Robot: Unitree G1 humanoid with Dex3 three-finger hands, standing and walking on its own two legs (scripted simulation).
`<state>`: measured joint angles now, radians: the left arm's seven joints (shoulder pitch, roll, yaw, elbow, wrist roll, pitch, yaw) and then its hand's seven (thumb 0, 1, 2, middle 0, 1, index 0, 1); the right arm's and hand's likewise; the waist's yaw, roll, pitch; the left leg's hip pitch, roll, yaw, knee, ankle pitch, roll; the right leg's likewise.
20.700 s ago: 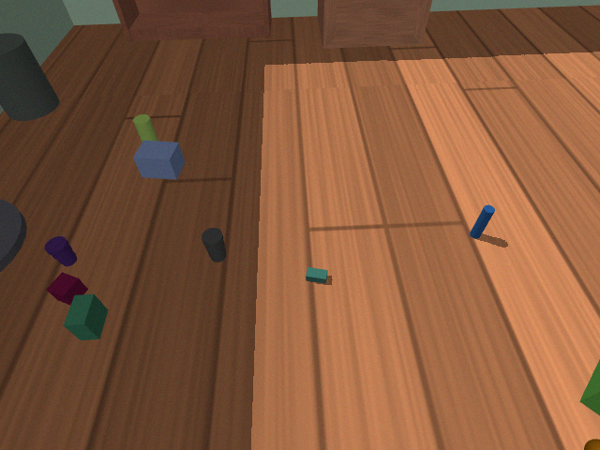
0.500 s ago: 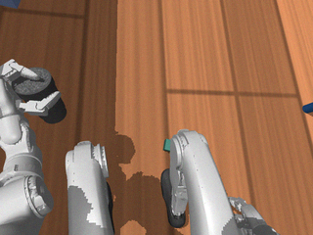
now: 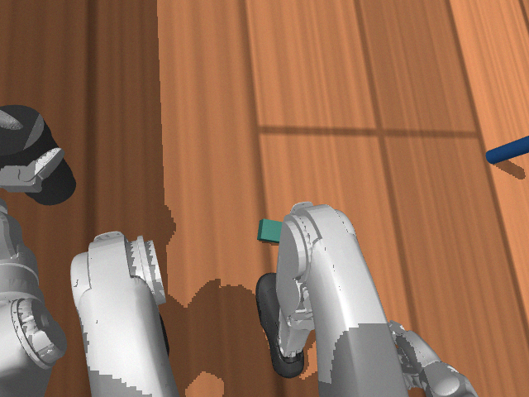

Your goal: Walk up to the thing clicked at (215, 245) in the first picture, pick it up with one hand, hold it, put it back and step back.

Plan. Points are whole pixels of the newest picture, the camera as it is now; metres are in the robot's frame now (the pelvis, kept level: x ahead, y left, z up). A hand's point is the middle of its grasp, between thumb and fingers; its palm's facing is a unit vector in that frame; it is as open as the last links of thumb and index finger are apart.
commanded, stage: crouch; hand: left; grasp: from the side
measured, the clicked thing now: (33, 162) +0.44 +0.27 -0.13
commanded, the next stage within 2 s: lower in 0.14 s
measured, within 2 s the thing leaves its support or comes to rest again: neither
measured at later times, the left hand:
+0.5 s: hand (31, 154) +0.45 +0.28 -0.13, palm faces +0.33 -0.94 -0.01, open 7.7 cm
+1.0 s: hand (40, 159) +0.46 +0.28 -0.18, palm faces +0.35 -0.94 -0.02, open 7.6 cm
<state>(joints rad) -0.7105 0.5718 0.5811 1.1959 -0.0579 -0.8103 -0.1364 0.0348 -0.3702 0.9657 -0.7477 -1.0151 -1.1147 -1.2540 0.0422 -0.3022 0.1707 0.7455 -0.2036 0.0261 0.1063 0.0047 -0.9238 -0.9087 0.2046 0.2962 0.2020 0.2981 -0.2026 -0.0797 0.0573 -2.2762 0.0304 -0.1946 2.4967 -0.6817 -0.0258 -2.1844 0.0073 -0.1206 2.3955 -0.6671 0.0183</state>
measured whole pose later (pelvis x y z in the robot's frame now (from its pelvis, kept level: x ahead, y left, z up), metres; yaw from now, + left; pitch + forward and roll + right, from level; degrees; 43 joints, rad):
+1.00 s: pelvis -0.01 +0.01 -0.02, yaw -6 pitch +15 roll -15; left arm -0.71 0.84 0.61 1.42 -0.05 -0.99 -0.02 0.03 -0.37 0.96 -0.75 -1.01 -1.12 -1.26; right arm -0.12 -0.37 0.44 0.60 -0.34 0.03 0.13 0.00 -0.93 -0.90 0.21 0.30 0.20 0.30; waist -0.28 -0.24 0.28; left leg -2.24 0.02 -0.34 2.64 -0.70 -0.02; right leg -2.09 0.05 -0.22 2.42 -0.64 0.06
